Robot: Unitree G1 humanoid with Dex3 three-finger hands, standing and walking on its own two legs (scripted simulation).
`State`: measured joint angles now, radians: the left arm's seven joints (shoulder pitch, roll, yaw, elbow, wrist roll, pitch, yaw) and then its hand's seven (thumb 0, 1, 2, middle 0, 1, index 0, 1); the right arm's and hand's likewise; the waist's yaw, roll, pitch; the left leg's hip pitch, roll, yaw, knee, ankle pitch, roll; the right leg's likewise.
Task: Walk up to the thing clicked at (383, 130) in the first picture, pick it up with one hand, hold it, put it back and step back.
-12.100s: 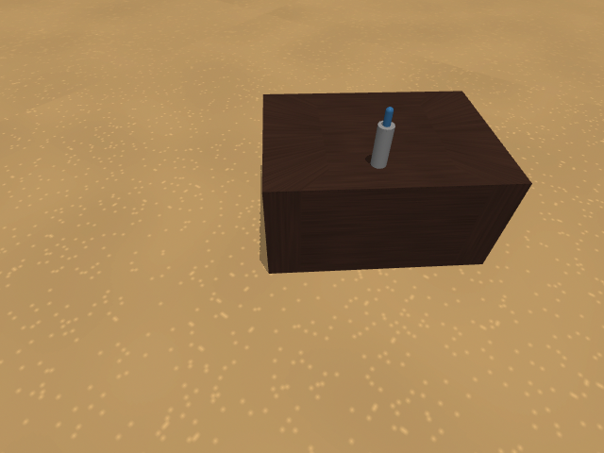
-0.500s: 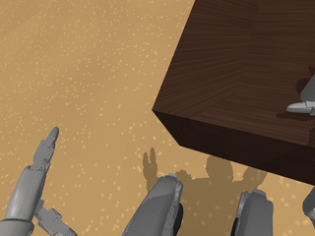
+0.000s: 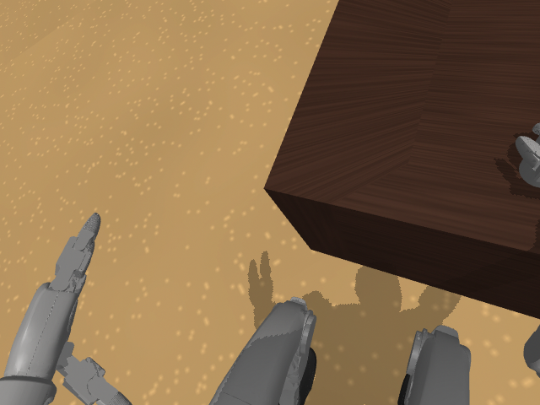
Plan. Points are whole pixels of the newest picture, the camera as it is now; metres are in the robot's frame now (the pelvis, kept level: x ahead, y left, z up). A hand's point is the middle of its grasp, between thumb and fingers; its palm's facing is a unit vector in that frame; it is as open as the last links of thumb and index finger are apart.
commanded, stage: settle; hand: right
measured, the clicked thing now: out of the picture +0.52 -0.24 +0.00
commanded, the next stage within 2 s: lift in 0.84 s
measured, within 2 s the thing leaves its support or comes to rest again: leaves its support in 0.38 s
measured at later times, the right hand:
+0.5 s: hand out of the picture +0.49 -0.23 -0.01, palm faces +0.22 +0.98 -0.01, open 7.9 cm
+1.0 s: hand out of the picture +0.51 -0.25 +0.03, palm faces +0.22 +0.97 +0.00, open 7.9 cm
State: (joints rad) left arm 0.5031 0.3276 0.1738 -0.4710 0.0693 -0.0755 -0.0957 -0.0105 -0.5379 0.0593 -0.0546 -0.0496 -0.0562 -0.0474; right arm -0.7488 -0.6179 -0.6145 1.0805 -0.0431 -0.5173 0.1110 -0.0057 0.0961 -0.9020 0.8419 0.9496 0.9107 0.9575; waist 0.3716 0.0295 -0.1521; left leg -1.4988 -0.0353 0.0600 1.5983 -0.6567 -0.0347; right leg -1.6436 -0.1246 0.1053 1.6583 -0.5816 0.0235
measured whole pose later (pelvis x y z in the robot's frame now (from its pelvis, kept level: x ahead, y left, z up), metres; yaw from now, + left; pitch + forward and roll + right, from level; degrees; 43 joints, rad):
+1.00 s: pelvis +0.02 -0.01 +0.06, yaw -1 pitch +28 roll +7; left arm 0.41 0.28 0.08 -0.22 0.09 -0.02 -0.06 -0.01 -0.53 0.06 -0.06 -0.05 -0.06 -0.05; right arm -0.71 -0.55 -0.54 1.14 -0.02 -0.52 0.08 -0.01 0.18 -1.16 0.79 1.14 0.85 1.15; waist 0.32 0.02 -0.15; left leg -1.25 -0.03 0.06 1.35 -0.60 -0.04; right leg -1.40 -0.12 0.08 1.44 -0.54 0.02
